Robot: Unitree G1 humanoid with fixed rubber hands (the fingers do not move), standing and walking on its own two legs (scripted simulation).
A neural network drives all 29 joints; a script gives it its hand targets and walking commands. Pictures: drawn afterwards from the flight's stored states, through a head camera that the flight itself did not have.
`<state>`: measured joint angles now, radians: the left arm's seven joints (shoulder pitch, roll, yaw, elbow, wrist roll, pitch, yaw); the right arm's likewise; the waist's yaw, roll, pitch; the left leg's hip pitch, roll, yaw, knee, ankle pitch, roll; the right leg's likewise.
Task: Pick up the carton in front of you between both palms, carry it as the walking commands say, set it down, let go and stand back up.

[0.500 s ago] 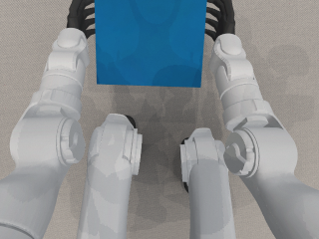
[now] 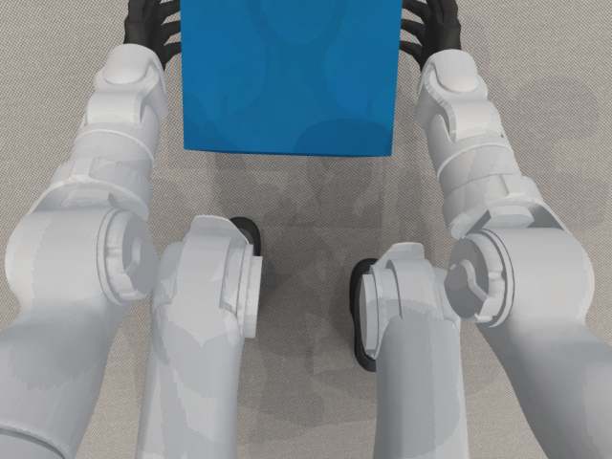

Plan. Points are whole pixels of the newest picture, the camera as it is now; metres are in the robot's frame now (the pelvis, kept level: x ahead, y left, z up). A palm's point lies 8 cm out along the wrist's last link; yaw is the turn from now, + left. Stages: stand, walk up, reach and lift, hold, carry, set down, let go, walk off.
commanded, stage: set down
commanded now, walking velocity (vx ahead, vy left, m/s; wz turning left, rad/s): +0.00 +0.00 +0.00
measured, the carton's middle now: (291, 76) +0.50 +0.09 -0.25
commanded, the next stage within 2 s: let go in 1.30 s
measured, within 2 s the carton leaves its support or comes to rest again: neither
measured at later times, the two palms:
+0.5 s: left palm (62, 24) +0.48 +0.30 -0.11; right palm (468, 38) +0.53 -0.07 -0.11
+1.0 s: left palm out of the picture +0.48 +0.31 +0.04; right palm out of the picture +0.53 -0.08 +0.04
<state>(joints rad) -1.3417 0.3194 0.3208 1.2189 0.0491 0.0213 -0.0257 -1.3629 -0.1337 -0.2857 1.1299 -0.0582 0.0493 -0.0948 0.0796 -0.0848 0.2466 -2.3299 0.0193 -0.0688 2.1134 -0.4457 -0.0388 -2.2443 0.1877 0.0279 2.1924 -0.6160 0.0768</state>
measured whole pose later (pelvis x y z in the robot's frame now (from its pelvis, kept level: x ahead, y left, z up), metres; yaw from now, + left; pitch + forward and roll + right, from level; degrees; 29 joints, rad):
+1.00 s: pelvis +0.03 +0.01 +0.15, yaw +2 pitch +46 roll -3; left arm -0.95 0.34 0.30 0.78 -0.07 0.12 -0.05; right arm -0.95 -0.13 -0.20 0.68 0.03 0.16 -0.15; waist 0.06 -0.03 -0.07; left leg -1.99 -0.02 -0.05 1.61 -0.42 -0.01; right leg -1.89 0.08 0.04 1.66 -0.57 0.05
